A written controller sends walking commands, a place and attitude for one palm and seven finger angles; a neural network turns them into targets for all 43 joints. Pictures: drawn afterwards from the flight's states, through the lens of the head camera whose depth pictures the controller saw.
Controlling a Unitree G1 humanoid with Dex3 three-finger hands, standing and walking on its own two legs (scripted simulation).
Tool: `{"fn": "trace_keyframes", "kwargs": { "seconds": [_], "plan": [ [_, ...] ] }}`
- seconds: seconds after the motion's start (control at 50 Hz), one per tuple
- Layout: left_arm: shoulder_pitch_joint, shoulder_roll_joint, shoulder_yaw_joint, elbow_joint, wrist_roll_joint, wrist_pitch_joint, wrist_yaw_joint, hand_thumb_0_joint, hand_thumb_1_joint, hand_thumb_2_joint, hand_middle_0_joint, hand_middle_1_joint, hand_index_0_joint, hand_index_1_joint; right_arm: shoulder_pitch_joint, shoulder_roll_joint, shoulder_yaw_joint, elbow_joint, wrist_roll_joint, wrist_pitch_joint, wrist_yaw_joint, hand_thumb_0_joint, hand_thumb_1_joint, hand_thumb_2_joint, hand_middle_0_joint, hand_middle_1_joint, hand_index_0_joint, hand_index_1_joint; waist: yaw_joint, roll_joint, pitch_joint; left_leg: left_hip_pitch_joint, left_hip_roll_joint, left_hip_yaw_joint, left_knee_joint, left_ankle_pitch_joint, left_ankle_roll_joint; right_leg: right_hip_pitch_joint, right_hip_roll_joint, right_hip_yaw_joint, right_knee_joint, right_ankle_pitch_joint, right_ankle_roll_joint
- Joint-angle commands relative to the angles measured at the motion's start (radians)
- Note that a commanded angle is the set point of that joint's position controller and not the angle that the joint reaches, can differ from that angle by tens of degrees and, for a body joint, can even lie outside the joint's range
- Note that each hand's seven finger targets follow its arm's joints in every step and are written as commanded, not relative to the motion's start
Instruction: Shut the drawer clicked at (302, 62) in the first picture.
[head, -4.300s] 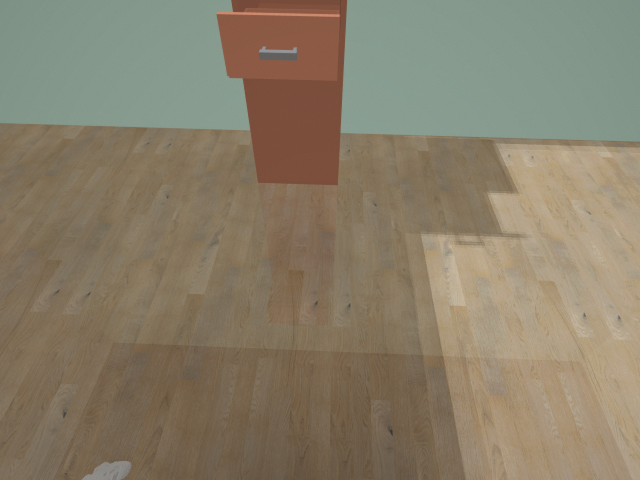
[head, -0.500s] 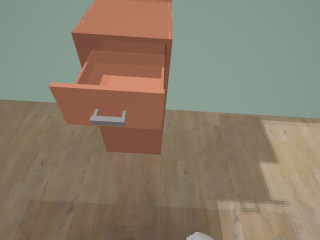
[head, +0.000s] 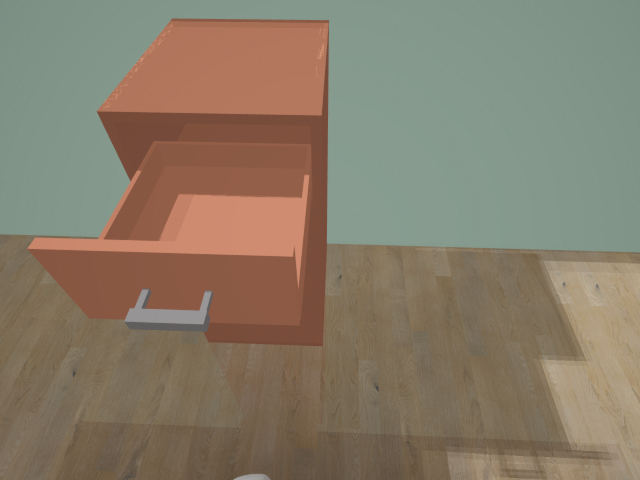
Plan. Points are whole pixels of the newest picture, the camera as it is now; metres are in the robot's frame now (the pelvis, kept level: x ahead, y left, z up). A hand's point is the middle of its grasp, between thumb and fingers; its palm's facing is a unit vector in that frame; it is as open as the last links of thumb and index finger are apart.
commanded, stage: come to a stop and stand still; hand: left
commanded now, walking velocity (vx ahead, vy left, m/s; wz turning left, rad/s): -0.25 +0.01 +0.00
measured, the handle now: (172, 308) +0.34 +0.23 +0.00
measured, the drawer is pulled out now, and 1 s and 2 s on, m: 0.30 0.30 0.30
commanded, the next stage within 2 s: none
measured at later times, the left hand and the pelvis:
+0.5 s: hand out of the picture -0.02 +0.17 -0.17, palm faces +0.03 -0.96 -0.26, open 7.4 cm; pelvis -0.03 -0.01 +0.00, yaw -2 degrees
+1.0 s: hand out of the picture -0.06 +0.15 -0.18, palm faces +0.02 -0.98 -0.18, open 7.3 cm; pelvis -0.07 -0.02 +0.00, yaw -2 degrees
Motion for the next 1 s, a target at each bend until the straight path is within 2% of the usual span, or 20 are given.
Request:
{"fn": "trace_keyframes", "kwargs": {
  "seconds": [0.0, 0.02, 0.06, 0.08, 0.1, 0.12, 0.22, 0.3, 0.34, 0.36, 0.38, 0.4, 0.44, 0.48, 0.54, 0.58, 0.62, 0.66, 0.78, 0.98],
  "plan": [
    [0.03, 0.139, 0.008, -0.02, -0.009, 0.021, 0.007, 0.0, 0.9, 0.9, -0.2, -0.3, -0.2, -0.3, 0.11, -0.004, 0.013, 0.005, 0.006, 0.008, 0.005, 0.0, -0.9, -0.9, 0.2, 0.3, 0.2, 0.3, -0.015, -0.16, -0.037, 0.218, -0.026, 0.007, -0.294, 0.172, -0.019, -0.039, -0.191, 0.12, -0.097, 0.365, -0.075],
    [0.031, 0.139, 0.007, -0.018, -0.013, 0.029, 0.007, 0.0, 0.9, 0.9, -0.2, -0.3, -0.2, -0.3, 0.112, -0.027, 0.009, 0.005, 0.006, 0.006, 0.005, 0.0, -0.9, -0.9, 0.2, 0.3, 0.2, 0.3, -0.022, -0.122, -0.043, 0.281, -0.014, -0.005, -0.379, 0.283, -0.014, -0.058, -0.168, 0.113, -0.052, 0.315, -0.044],
    [0.087, 0.104, 0.001, -0.029, -0.014, 0.047, 0.01, 0.0, 0.9, 0.9, -0.2, -0.3, -0.2, -0.3, 0.065, -0.117, -0.005, -0.028, 0.002, 0.0, -0.001, 0.0, -0.9, -0.9, 0.2, 0.3, 0.2, 0.3, 0.011, 0.037, -0.036, 0.287, 0.13, -0.113, -0.414, 0.62, 0.056, -0.077, -0.082, 0.084, 0.011, 0.097, 0.032],
    [0.107, 0.088, -0.005, -0.034, -0.008, 0.055, 0.011, 0.0, 0.9, 0.9, -0.2, -0.3, -0.2, -0.3, 0.046, -0.144, -0.011, -0.046, 0.003, 0.003, -0.004, 0.0, -0.9, -0.9, 0.2, 0.3, 0.2, 0.3, 0.017, 0.062, -0.006, 0.24, 0.182, -0.153, -0.438, 0.661, 0.096, -0.064, -0.051, 0.069, 0.039, -0.035, 0.05],
    [0.107, 0.085, -0.006, -0.023, -0.013, 0.063, 0.011, 0.0, 0.9, 0.9, -0.2, -0.3, -0.2, -0.3, 0.009, -0.149, -0.011, -0.047, 0.004, 0.003, -0.01, 0.0, -0.9, -0.9, 0.2, 0.3, 0.2, 0.3, 0.019, 0.184, -0.016, 0.207, 0.199, -0.185, -0.496, 0.675, 0.127, -0.03, -0.037, 0.057, 0.105, -0.105, 0.062],
    [0.109, 0.1, -0.006, -0.023, -0.015, 0.069, 0.008, 0.0, 0.9, 0.9, -0.2, -0.3, -0.2, -0.3, -0.013, -0.147, -0.012, -0.056, 0.004, 0.006, -0.015, 0.0, -0.9, -0.9, 0.2, 0.3, 0.2, 0.3, 0.017, 0.212, -0.016, 0.203, 0.209, -0.194, -0.53, 0.658, 0.152, -0.041, -0.033, 0.077, 0.183, -0.206, 0.062],
    [0.129, 0.095, 0.004, -0.024, -0.009, 0.08, 0.005, 0.0, 0.9, 0.9, -0.2, -0.3, -0.2, -0.3, -0.066, -0.17, -0.033, -0.087, -0.003, 0.02, -0.022, 0.0, -0.9, -0.9, 0.2, 0.3, 0.2, 0.3, 0.01, 0.145, -0.093, 0.294, 0.234, -0.166, -0.48, 0.697, 0.215, -0.143, -0.021, 0.141, 0.397, -0.303, 0.057],
    [0.167, 0.065, -0.002, -0.027, -0.007, 0.073, 0.006, 0.0, 0.9, 0.9, -0.2, -0.3, -0.2, -0.3, -0.082, -0.167, -0.042, -0.094, -0.004, 0.025, -0.012, 0.0, -0.9, -0.9, 0.2, 0.3, 0.2, 0.3, 0.015, 0.096, -0.117, 0.245, 0.205, -0.145, -0.471, 0.5, 0.187, -0.064, -0.015, 0.119, 0.224, -0.221, 0.055],
    [0.216, 0.077, -0.002, -0.013, -0.001, 0.065, 0.008, 0.0, 0.9, 0.9, -0.2, -0.3, -0.2, -0.3, -0.086, -0.143, -0.042, -0.092, 0.006, 0.03, -0.005, 0.0, -0.9, -0.9, 0.2, 0.3, 0.2, 0.3, 0.035, 0.023, -0.104, 0.173, 0.128, -0.107, -0.403, 0.291, 0.121, 0.029, -0.018, 0.127, -0.031, -0.031, 0.053],
    [0.199, 0.131, 0.001, -0.022, 0.007, 0.057, 0.011, 0.0, 0.9, 0.9, -0.2, -0.3, -0.2, -0.3, -0.075, -0.093, -0.037, -0.096, 0.014, 0.033, 0.001, 0.0, -0.9, -0.9, 0.2, 0.3, 0.2, 0.3, 0.019, -0.12, -0.07, 0.109, 0.04, -0.052, -0.311, 0.128, 0.061, 0.016, -0.126, 0.286, -0.157, -0.001, 0.019],
    [0.125, 0.182, 0.001, -0.039, 0.004, 0.053, 0.01, 0.0, 0.9, 0.9, -0.2, -0.3, -0.2, -0.3, -0.077, -0.046, -0.022, -0.103, 0.015, 0.04, 0.013, 0.0, -0.9, -0.9, 0.2, 0.3, 0.2, 0.3, -0.009, -0.229, -0.019, 0.096, -0.033, -0.007, -0.284, 0.012, 0.016, -0.067, -0.237, 0.363, -0.214, -0.008, -0.041],
    [0.092, 0.184, 0.007, -0.053, 0.0, 0.045, 0.01, 0.0, 0.9, 0.9, -0.2, -0.3, -0.2, -0.3, -0.108, -0.053, -0.02, -0.103, 0.007, 0.053, 0.011, 0.0, -0.9, -0.9, 0.2, 0.3, 0.2, 0.3, 0.012, -0.31, 0.016, 0.135, -0.035, -0.025, -0.195, -0.049, 0.012, -0.175, -0.254, 0.386, -0.262, -0.069, -0.083],
    [0.039, 0.156, 0.002, -0.053, 0.002, 0.049, 0.011, 0.0, 0.9, 0.9, -0.2, -0.3, -0.2, -0.3, -0.076, -0.045, -0.022, -0.072, 0.004, 0.057, 0.009, 0.0, -0.9, -0.9, 0.2, 0.3, 0.2, 0.3, -0.008, -0.25, 0.054, 0.136, -0.035, -0.06, -0.083, -0.033, 0.023, -0.21, -0.231, 0.355, -0.255, -0.086, -0.114],
    [0.02, 0.141, 0.001, -0.051, 0.0, 0.047, 0.01, 0.0, 0.9, 0.9, -0.2, -0.3, -0.2, -0.3, -0.025, -0.037, -0.015, -0.036, 0.007, 0.05, 0.009, 0.0, -0.9, -0.9, 0.2, 0.3, 0.2, 0.3, -0.023, -0.183, 0.036, 0.148, -0.036, -0.057, -0.101, 0.006, 0.023, -0.157, -0.186, 0.282, -0.212, -0.008, -0.106],
    [0.065, 0.138, -0.002, -0.026, -0.007, 0.043, 0.006, 0.0, 0.9, 0.9, -0.2, -0.3, -0.2, -0.3, -0.002, -0.031, -0.002, -0.014, 0.005, 0.038, 0.002, 0.0, -0.9, -0.9, 0.2, 0.3, 0.2, 0.3, -0.002, -0.141, 0.027, 0.188, -0.038, -0.048, -0.248, 0.045, 0.017, -0.104, -0.167, 0.268, -0.176, 0.0, -0.081],
    [0.071, 0.123, -0.007, -0.008, -0.012, 0.042, 0.005, 0.0, 0.9, 0.9, -0.2, -0.3, -0.2, -0.3, 0.041, -0.035, 0.008, 0.016, 0.004, 0.025, -0.004, 0.0, -0.9, -0.9, 0.2, 0.3, 0.2, 0.3, -0.003, -0.096, 0.035, 0.264, -0.004, -0.091, -0.4, 0.181, 0.029, -0.125, -0.125, 0.245, -0.156, -0.066, -0.038],
    [0.089, 0.101, -0.01, 0.001, -0.018, 0.041, 0.004, 0.0, 0.9, 0.9, -0.2, -0.3, -0.2, -0.3, 0.058, -0.066, 0.017, 0.029, -0.002, 0.014, -0.012, 0.0, -0.9, -0.9, 0.2, 0.3, 0.2, 0.3, 0.018, -0.038, 0.031, 0.221, 0.036, -0.124, -0.456, 0.201, 0.041, -0.06, -0.074, 0.228, -0.154, -0.06, 0.004],
    [0.08, 0.126, -0.006, 0.023, -0.021, 0.048, 0.002, 0.0, 0.9, 0.9, -0.2, -0.3, -0.2, -0.3, 0.047, -0.058, 0.021, 0.041, 0.0, 0.009, -0.01, 0.0, -0.9, -0.9, 0.2, 0.3, 0.2, 0.3, 0.028, 0.073, 0.003, 0.16, 0.028, -0.125, -0.495, 0.139, 0.036, 0.034, -0.071, 0.204, -0.133, -0.041, 0.012],
    [0.086, 0.124, -0.006, 0.029, -0.016, 0.053, 0.001, 0.0, 0.9, 0.9, -0.2, -0.3, -0.2, -0.3, 0.128, -0.04, 0.017, 0.056, -0.006, 0.025, -0.007, 0.0, -0.9, -0.9, 0.2, 0.3, 0.2, 0.3, 0.015, -0.051, 0.054, 0.146, -0.014, -0.09, -0.492, -0.001, 0.03, -0.039, -0.082, 0.242, -0.23, -0.27, 0.008],
    [0.131, 0.087, -0.001, 0.029, -0.012, 0.053, 0.002, 0.0, 0.9, 0.9, -0.2, -0.3, -0.2, -0.3, 0.204, -0.012, 0.015, 0.056, -0.008, 0.021, -0.009, 0.0, -0.9, -0.9, 0.2, 0.3, 0.2, 0.3, 0.009, -0.047, 0.072, 0.092, -0.019, -0.109, -0.486, -0.051, 0.046, -0.093, -0.065, 0.241, -0.203, -0.301, 0.01]
  ]
}}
